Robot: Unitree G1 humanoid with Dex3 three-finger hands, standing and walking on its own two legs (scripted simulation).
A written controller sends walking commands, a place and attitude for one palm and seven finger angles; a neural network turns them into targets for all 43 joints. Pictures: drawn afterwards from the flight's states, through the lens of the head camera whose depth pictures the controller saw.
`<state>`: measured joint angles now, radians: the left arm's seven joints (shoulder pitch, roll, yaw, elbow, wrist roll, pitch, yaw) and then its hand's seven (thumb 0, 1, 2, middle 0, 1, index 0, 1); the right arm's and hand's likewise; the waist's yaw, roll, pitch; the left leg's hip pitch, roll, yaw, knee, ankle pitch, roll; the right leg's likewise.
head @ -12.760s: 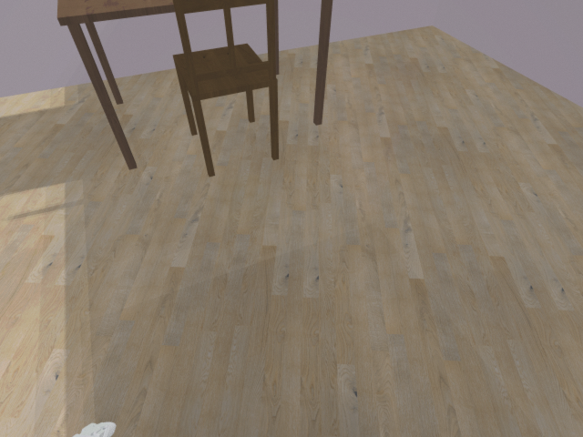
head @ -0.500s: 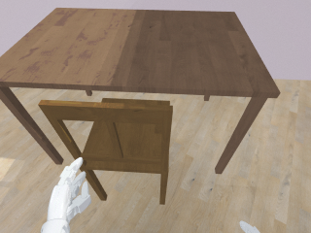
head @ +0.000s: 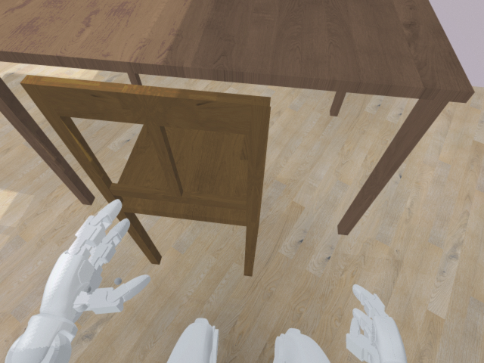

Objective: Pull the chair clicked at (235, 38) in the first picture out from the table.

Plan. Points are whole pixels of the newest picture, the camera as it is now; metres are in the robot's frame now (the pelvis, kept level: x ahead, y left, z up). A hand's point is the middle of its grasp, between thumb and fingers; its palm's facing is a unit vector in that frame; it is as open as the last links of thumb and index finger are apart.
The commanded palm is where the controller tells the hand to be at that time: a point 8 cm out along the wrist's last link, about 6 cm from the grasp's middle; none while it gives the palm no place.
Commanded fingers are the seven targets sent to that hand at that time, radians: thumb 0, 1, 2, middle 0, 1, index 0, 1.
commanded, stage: raise the hand toward the chair's back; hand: left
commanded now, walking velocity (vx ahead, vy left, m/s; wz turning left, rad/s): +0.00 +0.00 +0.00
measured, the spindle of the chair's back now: (167, 163) +0.48 +0.18 -0.01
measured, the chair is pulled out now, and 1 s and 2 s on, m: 0.00 0.00 0.00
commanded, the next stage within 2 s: aim the fingers beside a spindle in 1.38 s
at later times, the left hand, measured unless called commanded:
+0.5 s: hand (94, 267) +0.24 +0.23 +0.05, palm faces -0.06 -1.00 -0.04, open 15.9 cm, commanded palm +0.22 +0.29 +0.06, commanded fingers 0.00 -0.50 0.30 -0.06 -0.08 -0.06 -0.08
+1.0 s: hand (78, 252) +0.26 +0.25 +0.06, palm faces -0.06 -1.00 -0.06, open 16.9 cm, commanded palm +0.24 +0.31 +0.07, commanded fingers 0.00 -0.50 0.30 -0.06 -0.08 -0.06 -0.08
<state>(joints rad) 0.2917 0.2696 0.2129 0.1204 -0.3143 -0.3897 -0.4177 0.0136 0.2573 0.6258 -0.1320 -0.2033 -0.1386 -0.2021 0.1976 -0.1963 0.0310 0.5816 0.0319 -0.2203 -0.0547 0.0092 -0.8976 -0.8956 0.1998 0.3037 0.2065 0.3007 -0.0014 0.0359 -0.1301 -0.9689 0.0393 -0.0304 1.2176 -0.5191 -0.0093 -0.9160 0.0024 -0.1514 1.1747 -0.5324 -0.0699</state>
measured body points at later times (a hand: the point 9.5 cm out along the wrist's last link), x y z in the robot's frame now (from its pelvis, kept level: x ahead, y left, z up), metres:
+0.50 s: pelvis +0.01 +0.04 +0.01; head +0.09 +0.05 +0.46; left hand +0.24 +0.28 +0.06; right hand +0.20 -0.21 -0.05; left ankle +0.04 +0.12 -0.64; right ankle +0.03 -0.08 -0.64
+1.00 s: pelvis +0.02 +0.05 +0.02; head +0.09 +0.07 +0.47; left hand +0.26 +0.31 +0.07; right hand +0.18 -0.20 -0.05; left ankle +0.04 +0.12 -0.64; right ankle +0.03 -0.08 -0.64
